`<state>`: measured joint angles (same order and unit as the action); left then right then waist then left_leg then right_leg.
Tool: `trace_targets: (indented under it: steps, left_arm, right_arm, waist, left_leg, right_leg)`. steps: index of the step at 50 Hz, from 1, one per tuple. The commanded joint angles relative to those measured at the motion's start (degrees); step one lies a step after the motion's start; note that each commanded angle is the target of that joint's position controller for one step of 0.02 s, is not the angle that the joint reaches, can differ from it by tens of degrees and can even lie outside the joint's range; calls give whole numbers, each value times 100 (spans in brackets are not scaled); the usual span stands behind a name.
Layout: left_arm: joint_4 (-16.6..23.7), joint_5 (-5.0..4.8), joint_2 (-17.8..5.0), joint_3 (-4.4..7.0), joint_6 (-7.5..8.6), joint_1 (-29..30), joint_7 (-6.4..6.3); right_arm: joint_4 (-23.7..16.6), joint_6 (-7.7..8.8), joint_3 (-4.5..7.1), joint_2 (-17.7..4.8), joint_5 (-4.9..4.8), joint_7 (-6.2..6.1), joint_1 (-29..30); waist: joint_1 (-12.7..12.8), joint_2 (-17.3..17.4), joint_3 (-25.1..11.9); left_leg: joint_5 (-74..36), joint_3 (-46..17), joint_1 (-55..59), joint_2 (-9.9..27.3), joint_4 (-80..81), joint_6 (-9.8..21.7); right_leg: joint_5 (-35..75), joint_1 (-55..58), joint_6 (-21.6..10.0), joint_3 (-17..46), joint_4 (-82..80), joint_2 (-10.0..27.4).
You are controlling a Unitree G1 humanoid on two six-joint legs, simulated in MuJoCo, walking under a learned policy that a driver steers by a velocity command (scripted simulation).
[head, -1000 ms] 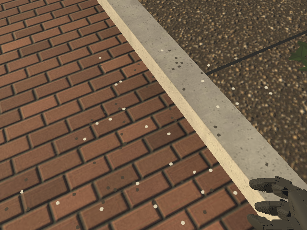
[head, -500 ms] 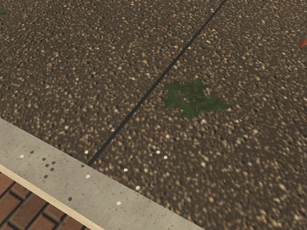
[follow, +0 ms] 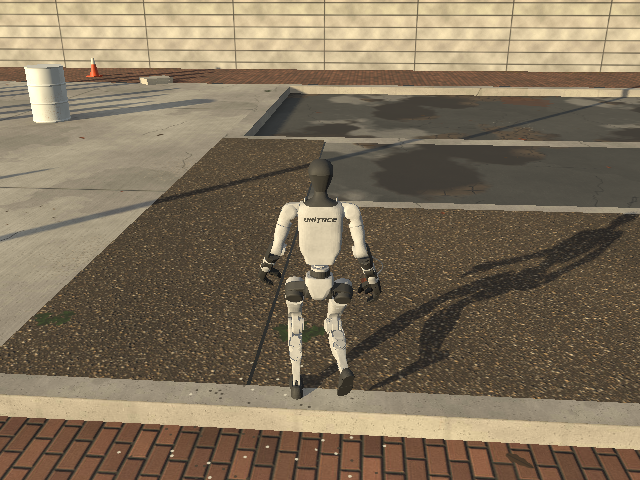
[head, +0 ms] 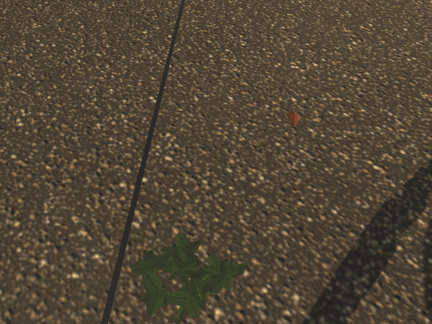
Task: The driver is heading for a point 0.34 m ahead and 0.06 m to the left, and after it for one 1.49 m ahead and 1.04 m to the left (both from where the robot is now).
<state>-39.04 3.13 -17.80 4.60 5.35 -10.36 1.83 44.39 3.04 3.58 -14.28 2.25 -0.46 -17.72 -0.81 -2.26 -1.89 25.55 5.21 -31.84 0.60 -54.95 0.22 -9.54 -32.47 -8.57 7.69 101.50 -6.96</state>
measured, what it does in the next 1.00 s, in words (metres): climbs, turning left: right foot, then left foot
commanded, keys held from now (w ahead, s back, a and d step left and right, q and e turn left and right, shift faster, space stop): w+shift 0.12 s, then w+q+shift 0.78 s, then q+shift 0.10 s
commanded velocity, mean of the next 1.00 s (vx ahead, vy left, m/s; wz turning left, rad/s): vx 0.98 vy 0.00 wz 0.53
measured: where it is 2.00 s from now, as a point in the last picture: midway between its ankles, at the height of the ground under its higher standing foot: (139, 155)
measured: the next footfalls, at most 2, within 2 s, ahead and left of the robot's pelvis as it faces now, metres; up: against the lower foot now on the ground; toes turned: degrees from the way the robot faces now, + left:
right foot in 0.30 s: +0.46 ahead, -0.08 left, +0.00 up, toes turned +1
left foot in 0.74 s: +0.87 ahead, +0.16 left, +0.00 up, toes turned +26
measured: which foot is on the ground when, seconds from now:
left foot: down 0.00-0.30, up 0.32-0.72, down 0.74-1.00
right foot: up 0.00-0.28, down 0.30-0.74, up 0.76-1.00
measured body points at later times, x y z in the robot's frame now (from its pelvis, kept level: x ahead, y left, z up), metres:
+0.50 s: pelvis +0.46 +0.01 +0.06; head +0.49 +0.01 +0.51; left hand +0.49 +0.30 -0.06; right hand +0.58 -0.26 -0.07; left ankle +0.41 +0.14 -0.58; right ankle +0.42 -0.08 -0.68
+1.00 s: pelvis +0.91 +0.15 +0.05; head +0.94 +0.16 +0.50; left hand +1.01 +0.46 +0.01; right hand +1.06 -0.10 -0.08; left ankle +0.84 +0.14 -0.68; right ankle +1.16 +0.07 -0.61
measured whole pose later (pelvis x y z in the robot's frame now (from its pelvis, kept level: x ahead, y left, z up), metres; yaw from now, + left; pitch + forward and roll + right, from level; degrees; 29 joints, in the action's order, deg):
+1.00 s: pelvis +0.91 +0.15 +0.05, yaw +36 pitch +1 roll +1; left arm -31.7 3.1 -12.8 -2.0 4.0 -0.9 0.2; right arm 47.5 2.1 3.8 -17.5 0.2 0.3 -26.2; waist -3.9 0.4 2.4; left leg 17.2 -6.6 -6.6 -12.7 -24.3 10.0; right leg -9.9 -42.2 3.4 6.1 52.5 7.6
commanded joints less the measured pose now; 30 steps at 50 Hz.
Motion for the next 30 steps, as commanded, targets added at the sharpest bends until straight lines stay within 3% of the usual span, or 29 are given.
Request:
trace_targets:
  steps: [1, 3, 5, 6, 7, 8, 9, 11, 12, 13, 14, 15, 16, 17, 18, 19, 20, 21, 22, 24, 25, 26, 28, 30]
  left_arm:
    - [950, -55, 1259, -544, -160, 521, -35]
    - [1061, -215, 519, -411, -262, 744, -41]
    - [1210, -133, 51, -320, -281, 1216, 49]
    - [1238, -137, 57, -340, -279, 1264, 117]
    - [1155, -138, 141, -384, -262, 1329, 180]
    - [1217, -201, 363, -484, -209, 1505, 253]
    - [1216, -213, 454, -516, -164, 1820, 282]
    - [1159, -140, 421, -502, -124, 2035, 255]
    - [1115, -119, 298, -446, -99, 1899, 200]
    - [999, -89, 82, -348, -68, 1450, 111]
    - [737, -99, -171, -214, -28, 549, 7]
    - [443, -34, -423, -84, 25, -471, -99]
    - [293, 136, -874, 51, 50, -1311, -213]
    - [349, 241, -1015, 57, 72, -1086, -186]
    - [359, 111, -586, 43, 17, -822, -155]
    - [233, 22, -164, -70, 67, -512, -135]
    - [82, 9, -18, -94, 126, -483, -126]
    - [-54, -14, 39, -104, 159, -487, -156]
    - [-168, -74, 73, -127, 204, -587, -188]
    - [-425, -214, 186, -154, 290, -792, -174]
    - [-514, -236, 189, -158, 300, -876, -175]
    - [-559, -234, 161, -169, 315, -912, -178]
    - [-656, -190, 74, -173, 337, -859, -178]
    - [-724, -205, -76, -167, 332, -915, -211]
  right_arm:
    - [675, 349, -90, 442, 46, 143, -924]
    - [512, 426, -90, 233, -47, 202, -279]
    - [558, 534, -42, -137, -157, 142, -445]
    - [584, 580, -15, -359, -196, 78, -599]
    - [586, 578, 5, -434, -255, 53, -716]
    - [567, 565, 48, -579, -249, 31, -828]
    - [619, 532, 59, -594, -248, 33, -1082]
    - [685, 447, 125, -847, -204, 67, -1376]
    - [704, 411, 136, -970, -176, 37, -1451]
    - [747, 361, 161, -1099, -142, 2, -1498]
    - [739, 298, 195, -1228, -121, -29, -1463]
    - [636, 267, 218, -1203, -175, -26, -1265]
    - [343, 262, 94, -552, -118, 23, -1256]
    - [49, 253, -29, 7, -412, 86, -1732]
    - [16, 235, 107, -537, -367, 32, -1143]
    - [-67, 222, 110, -565, -319, 56, -573]
    - [-53, 184, 73, -454, -264, 89, -373]
    - [-29, 101, 64, -362, -201, 146, -331]
    - [-76, -5, 46, -238, -145, 199, -503]
    - [-251, -182, 19, -116, -76, 255, -132]
    - [-347, -236, 1, -96, -46, 290, 140]
    - [-519, -248, -40, -72, -2, 336, 453]
    - [-763, -228, -116, -56, -33, 425, 946]
    - [-900, -214, -168, -148, -81, 517, 1353]
  waist:
    - [147, 318, 362]
    - [464, 81, 776]
    - [289, 247, 846]
    - [285, 453, 739]
    - [236, 304, 567]
    - [167, 406, 598]
    - [-57, 256, 666]
    - [-199, 400, 591]
    - [-108, 662, 407]
    - [158, 906, 49]
    - [599, 1059, -443]
    - [1095, 1033, -922]
    - [1141, 286, -1772]
    - [601, -927, -2429]
    - [661, -418, -1884]
    - [539, 4, -890]
    - [416, 278, -360]
    - [261, 347, -80]
    - [70, -47, -22]
    - [-39, -103, 286]
    - [-25, -54, 448]
    - [-24, -110, 621]
    - [-83, -196, 809]
    - [-60, 54, 948]
  left_leg:
    - [244, -2604, 1510, 1111, 3184, 665]
    - [-357, -1468, 795, 806, 4076, 401]
    - [-1594, -740, 719, 602, 4826, 520]
    - [-1911, -650, 1023, 643, 5108, 632]
    - [-2102, -449, 1309, 532, 5385, 670]
    - [-2282, -592, 1439, 661, 5693, 761]
    - [-2751, -588, 1800, 720, 5835, 831]
    - [-4451, -562, 2884, 873, 5381, 885]
    - [-5941, -578, 3345, 996, 4798, 846]
    - [-7061, -614, 3618, 1105, 3933, 779]
    - [-7358, -644, 3558, 1118, 2708, 714]
    - [-6340, -612, 2614, 962, 1251, 648]
    - [-3189, -641, 1215, 553, -645, 730]
    - [140, -921, -678, -116, -2417, 631]
    - [-607, -1074, -1021, 100, -2716, 695]
    - [-1200, -1069, -1099, 291, -2451, 657]
    - [-1271, -1045, -1027, 422, -2262, 605]
    - [-1302, -1047, -914, 529, -2154, 571]
    - [-1262, -1001, -848, 585, -2061, 510]
    - [-1210, -923, -1203, 723, -1965, 457]
    - [-1325, -826, -1440, 772, -1908, 435]
    - [-1576, -658, -1489, 759, -1669, 425]
    - [-2252, -402, -1332, 669, -961, 473]
    - [-2807, 98, -766, 431, 236, 600]
  right_leg:
    - [-811, -2833, -227, 395, 1452, 276]
    - [-531, -2139, -42, 340, -1185, 445]
    - [449, -1289, 217, -181, -3002, 424]
    - [735, -1001, 285, -464, -3761, 494]
    - [1101, -557, 281, -864, -4393, 630]
    - [1392, -70, 245, -1071, -5299, 801]
    - [1481, 200, 226, -1248, -5782, 750]
    - [1045, 383, 188, -1411, -6498, 517]
    - [632, 632, 172, -1404, -6725, 340]
    - [156, 1168, 115, -1346, -6857, 176]
    - [-138, 2101, 41, -1239, -7101, 110]
    - [69, 3558, -28, -923, -7195, 520]
    - [-1716, 5046, -45, 573, -6957, 1981]
    - [-3054, 6010, -541, 3494, -7815, 3320]
    - [-2956, 5176, -434, 3557, -8429, 3076]
    - [-2171, 4235, -308, 2438, -8488, 2807]
    - [-1168, 3588, -238, 1743, -8624, 2617]
    - [-541, 3155, -38, 1075, -8761, 2331]
    - [-124, 2956, 14, 642, -8815, 2292]
    - [679, 2847, 170, -26, -8994, 2192]
    - [936, 2844, 276, -404, -9130, 2106]
    - [1501, 2673, 339, -837, -9240, 1995]
    - [2218, 2483, 488, -1589, -9388, 1710]
    - [2921, 2424, 700, -2126, -9556, 1501]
